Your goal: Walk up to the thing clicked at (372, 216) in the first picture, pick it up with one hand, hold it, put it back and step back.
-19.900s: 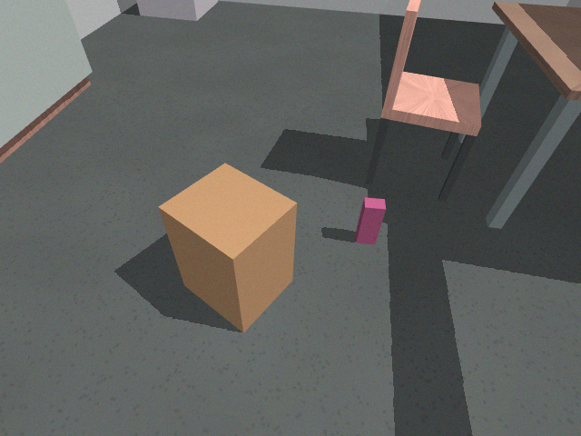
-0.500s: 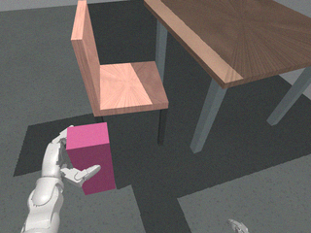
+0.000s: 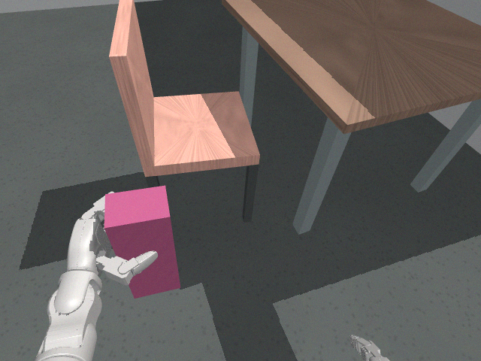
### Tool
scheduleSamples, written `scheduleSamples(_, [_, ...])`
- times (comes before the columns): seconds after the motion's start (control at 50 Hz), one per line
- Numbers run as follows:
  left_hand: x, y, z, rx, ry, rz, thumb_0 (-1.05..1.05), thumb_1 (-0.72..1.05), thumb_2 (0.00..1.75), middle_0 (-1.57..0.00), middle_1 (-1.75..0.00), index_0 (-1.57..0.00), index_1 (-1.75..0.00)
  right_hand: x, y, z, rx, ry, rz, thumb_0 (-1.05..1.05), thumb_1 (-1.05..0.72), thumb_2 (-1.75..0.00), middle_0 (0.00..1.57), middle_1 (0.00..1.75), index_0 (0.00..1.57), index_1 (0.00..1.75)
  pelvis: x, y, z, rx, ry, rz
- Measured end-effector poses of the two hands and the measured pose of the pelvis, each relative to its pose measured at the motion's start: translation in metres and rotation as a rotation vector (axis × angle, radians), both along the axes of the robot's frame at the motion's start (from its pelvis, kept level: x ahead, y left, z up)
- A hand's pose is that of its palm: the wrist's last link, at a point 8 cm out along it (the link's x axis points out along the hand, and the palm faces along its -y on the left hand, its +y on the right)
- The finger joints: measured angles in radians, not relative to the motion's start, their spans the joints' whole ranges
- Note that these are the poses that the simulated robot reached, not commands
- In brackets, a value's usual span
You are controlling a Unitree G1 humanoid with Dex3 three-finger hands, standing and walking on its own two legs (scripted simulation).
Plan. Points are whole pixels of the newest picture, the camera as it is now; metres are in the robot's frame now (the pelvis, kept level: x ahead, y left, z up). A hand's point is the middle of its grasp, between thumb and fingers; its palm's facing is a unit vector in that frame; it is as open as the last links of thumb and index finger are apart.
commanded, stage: crouch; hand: left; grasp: from the side
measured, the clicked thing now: (148, 247) +0.33 +0.14 +0.01
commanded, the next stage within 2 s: lower in 1.66 s
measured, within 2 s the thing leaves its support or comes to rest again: neither
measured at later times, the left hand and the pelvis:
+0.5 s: hand (149, 272) +0.36 +0.18 -0.18, palm faces +0.07 -1.00 -0.03, open 10.3 cm; pelvis -0.03 +0.00 -0.16, yaw -1 degrees
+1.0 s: hand (161, 295) +0.39 +0.19 -0.38, palm faces +0.13 -0.99 -0.05, open 10.3 cm; pelvis -0.07 +0.00 -0.34, yaw -3 degrees
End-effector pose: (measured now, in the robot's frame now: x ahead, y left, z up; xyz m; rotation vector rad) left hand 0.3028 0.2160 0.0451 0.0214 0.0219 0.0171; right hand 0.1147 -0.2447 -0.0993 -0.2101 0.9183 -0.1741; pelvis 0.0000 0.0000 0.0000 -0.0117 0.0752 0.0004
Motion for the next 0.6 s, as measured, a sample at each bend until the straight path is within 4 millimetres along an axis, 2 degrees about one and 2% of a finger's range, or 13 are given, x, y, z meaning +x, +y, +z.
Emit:
scheduleSamples(0.12, [0.004, 0.000, -0.029, -0.011, 0.024, 0.029, 0.01, -0.44, 1.12, -0.73, -1.06, -0.72, -1.03, -0.004, -0.002, -0.011, -0.006, 0.018, 0.016, 0.00, -0.89, -0.90, 0.20, 0.30, 0.20, 0.30, -0.007, 0.000, -0.012, 0.000, 0.051, 0.001])
scheduleSamples(0.26, [0.014, 0.001, -0.091, -0.015, 0.026, 0.028, 0.01, -0.44, 1.12, -0.73, -1.06, -0.71, -1.04, -0.014, -0.012, -0.047, -0.038, 0.069, 0.036, 0.00, -0.89, -0.90, 0.20, 0.30, 0.20, 0.30, -0.017, -0.001, -0.049, -0.005, 0.183, -0.002])
scheduleSamples(0.42, [0.031, 0.010, -0.177, -0.004, -0.012, 0.042, 0.01, -0.45, 1.12, -0.73, -1.06, -0.71, -1.04, -0.028, -0.022, -0.125, -0.076, 0.161, 0.049, 0.00, -0.90, -0.90, 0.20, 0.30, 0.20, 0.30, -0.023, -0.001, -0.124, -0.019, 0.351, -0.006])
scheduleSamples(0.6, [0.039, 0.020, -0.270, 0.001, 0.005, 0.084, 0.01, -0.44, 1.12, -0.73, -1.06, -0.71, -1.04, -0.041, -0.016, -0.219, -0.042, 0.265, 0.071, 0.00, -0.91, -0.91, 0.20, 0.30, 0.20, 0.30, -0.035, 0.001, -0.201, -0.024, 0.466, -0.022])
